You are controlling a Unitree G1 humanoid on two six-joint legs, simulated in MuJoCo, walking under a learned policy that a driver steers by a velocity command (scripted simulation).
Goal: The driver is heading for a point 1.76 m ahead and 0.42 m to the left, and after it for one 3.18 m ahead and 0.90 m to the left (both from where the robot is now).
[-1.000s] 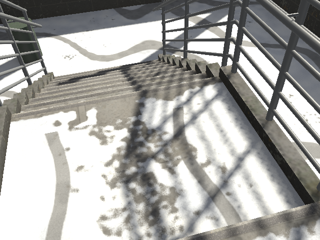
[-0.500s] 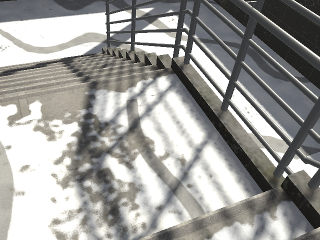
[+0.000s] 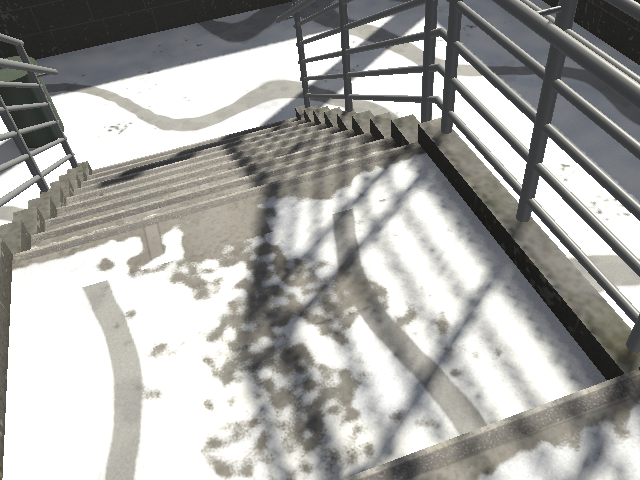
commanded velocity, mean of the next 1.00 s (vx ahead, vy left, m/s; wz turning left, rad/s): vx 0.22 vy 0.00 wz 0.00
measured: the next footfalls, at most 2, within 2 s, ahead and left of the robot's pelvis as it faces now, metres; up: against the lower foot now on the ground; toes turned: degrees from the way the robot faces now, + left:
left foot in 0.26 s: -0.07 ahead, +0.14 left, +0.00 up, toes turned -2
left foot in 1.10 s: +0.26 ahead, +0.11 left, -0.17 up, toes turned +4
